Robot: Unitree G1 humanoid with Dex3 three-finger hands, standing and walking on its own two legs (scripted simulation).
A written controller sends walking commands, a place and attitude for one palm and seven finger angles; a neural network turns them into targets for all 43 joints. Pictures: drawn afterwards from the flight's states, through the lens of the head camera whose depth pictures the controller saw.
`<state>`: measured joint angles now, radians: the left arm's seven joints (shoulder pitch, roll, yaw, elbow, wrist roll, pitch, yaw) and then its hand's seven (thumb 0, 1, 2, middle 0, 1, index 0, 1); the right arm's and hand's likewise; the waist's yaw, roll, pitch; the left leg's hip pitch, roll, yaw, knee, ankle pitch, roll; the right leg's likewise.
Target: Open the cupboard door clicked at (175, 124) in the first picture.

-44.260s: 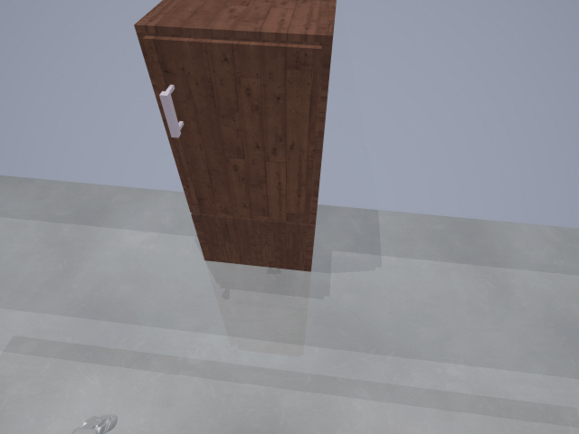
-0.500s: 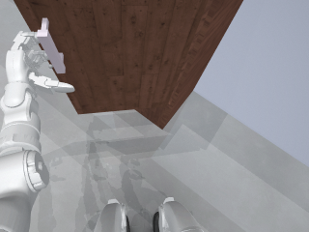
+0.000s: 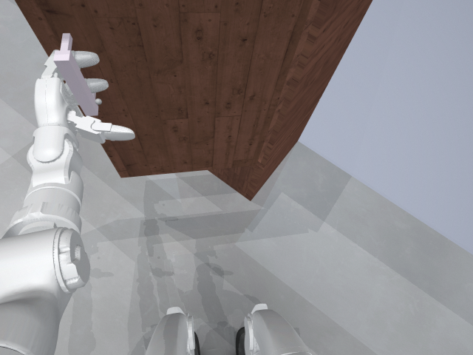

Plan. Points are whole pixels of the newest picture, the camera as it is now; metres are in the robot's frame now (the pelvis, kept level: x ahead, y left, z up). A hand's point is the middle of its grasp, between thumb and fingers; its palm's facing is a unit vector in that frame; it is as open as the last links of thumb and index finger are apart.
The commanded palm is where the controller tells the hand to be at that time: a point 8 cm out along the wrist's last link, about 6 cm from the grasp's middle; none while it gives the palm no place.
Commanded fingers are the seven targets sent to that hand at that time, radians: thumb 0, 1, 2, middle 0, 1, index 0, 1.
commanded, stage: slide the fingers in behind the handle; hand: left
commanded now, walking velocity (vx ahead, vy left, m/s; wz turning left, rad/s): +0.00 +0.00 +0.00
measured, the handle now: (79, 77) +0.56 +0.22 +0.07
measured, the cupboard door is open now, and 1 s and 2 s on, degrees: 46 46 76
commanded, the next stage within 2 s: close the thumb around the handle in 0.30 s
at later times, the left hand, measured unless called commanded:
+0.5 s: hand (95, 107) +0.50 +0.19 +0.07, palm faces +0.09 -1.00 -0.01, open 13.8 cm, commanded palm +0.48 +0.23 +0.06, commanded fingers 0.00 -0.16 0.44 -0.32 -1.24 -0.32 -1.24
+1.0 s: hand (96, 105) +0.51 +0.19 +0.06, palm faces +0.11 -0.99 -0.02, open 6.0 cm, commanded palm +0.49 +0.22 +0.06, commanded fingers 0.00 0.90 0.90 -0.40 -1.35 -0.40 -1.35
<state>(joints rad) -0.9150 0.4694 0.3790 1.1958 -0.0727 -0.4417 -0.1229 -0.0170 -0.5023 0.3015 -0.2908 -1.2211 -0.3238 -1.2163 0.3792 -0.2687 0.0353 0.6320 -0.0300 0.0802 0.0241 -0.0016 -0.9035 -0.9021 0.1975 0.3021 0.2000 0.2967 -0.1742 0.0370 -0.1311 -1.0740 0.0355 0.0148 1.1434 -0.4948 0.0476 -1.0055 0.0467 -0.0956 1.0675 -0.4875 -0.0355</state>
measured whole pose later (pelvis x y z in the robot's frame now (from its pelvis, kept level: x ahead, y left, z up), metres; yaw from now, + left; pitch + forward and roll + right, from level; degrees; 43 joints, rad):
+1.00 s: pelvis +0.00 +0.00 +0.00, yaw +0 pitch +24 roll -4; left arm -0.92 0.47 0.36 1.21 -0.09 -0.46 -0.11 0.00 0.67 0.80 -0.38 -1.32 -0.37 -1.33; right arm 0.38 -0.27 0.04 0.65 -0.03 0.07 0.02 0.00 -0.90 -0.90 0.20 0.30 0.20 0.30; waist -0.17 0.04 -0.12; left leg -1.08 0.03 0.02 1.15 -0.49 0.05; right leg -1.01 0.04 -0.09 1.08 -0.48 -0.03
